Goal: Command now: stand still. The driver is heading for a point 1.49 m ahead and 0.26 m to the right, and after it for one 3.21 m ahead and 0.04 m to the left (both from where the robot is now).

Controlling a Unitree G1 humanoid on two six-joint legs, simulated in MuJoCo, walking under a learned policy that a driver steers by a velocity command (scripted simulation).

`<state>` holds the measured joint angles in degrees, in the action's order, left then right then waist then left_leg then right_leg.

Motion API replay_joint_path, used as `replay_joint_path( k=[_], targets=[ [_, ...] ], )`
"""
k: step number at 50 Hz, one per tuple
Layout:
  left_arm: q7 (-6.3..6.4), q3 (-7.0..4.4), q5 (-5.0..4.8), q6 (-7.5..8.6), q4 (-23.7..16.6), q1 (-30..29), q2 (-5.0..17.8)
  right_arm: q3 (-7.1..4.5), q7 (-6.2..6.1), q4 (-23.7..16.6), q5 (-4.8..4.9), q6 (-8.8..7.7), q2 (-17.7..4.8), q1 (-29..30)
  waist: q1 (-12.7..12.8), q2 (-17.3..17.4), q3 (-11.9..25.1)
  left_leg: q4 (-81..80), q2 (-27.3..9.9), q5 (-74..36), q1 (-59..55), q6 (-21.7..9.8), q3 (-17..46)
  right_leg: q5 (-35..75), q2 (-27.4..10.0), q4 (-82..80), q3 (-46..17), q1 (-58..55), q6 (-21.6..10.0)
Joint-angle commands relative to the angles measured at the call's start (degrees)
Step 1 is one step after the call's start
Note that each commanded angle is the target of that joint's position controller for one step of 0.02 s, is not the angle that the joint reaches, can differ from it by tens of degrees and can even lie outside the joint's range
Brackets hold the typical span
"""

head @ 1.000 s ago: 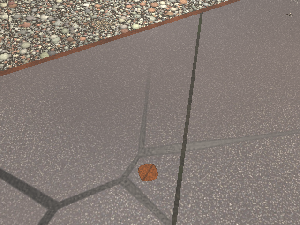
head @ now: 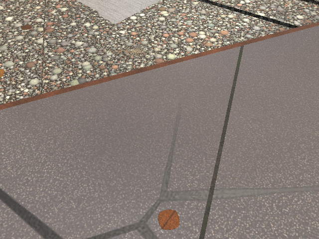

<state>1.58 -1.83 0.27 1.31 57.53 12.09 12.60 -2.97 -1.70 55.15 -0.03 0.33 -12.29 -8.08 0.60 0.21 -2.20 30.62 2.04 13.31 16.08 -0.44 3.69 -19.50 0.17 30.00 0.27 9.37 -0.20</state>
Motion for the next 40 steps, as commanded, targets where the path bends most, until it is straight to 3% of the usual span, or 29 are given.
replay_joint_path(
  k=[1, 20, 40],
  targets=[
    [0.2, -0.96, 0.01, 0.38, -0.93, 2.18, 5.72, -1.17, -0.29, -1.2, 0.05, -0.43, -6.3, 0.51, -0.05, -0.28, 2.25, -3.41, -3.37, -13.4, -6.57, -2.86, 3.14, 8.92, -2.29, -6.07, -2.05, 5.04, -1.07],
    [0.41, 0.04, 0.1, 0.52, 2.39, 6.22, 4.21, -0.44, -0.55, 5.03, 0.07, -0.01, -5.55, 0.31, -0.46, -0.14, 0.2, -5.12, -2.73, -9.17, -6.18, -1.88, 2.05, 5.81, -1.82, -8.16, -1.74, 5.73, -1.29],
    [0.32, 0.57, -0.01, 0.61, 3.56, 9.87, 2.85, 0.35, -0.91, 7.75, 0.14, 0.05, -4.75, -2.36, -0.6, -0.4, -0.56, -5.56, -2.66, -9.19, -5.68, -1.23, 1.51, 6.7, -1.68, -9.14, -1.82, 5.68, -1.76]
  ],
)
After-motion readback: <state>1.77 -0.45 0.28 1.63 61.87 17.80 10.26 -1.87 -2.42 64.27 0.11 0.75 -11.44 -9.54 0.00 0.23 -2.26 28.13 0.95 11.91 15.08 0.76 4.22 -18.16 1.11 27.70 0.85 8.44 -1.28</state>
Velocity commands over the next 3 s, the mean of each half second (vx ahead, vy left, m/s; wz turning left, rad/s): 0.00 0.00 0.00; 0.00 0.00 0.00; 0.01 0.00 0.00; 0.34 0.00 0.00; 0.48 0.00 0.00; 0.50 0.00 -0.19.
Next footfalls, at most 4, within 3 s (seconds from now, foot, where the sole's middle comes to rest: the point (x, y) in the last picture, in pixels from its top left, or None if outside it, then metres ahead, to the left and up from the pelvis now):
1.76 left None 0.14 0.13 -0.77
2.26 right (192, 236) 0.52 -0.10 -0.77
2.80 left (137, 171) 0.83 0.15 -0.77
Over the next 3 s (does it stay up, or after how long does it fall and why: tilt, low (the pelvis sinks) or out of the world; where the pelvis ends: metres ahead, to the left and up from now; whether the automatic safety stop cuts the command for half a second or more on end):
stays up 0.75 0.06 0.01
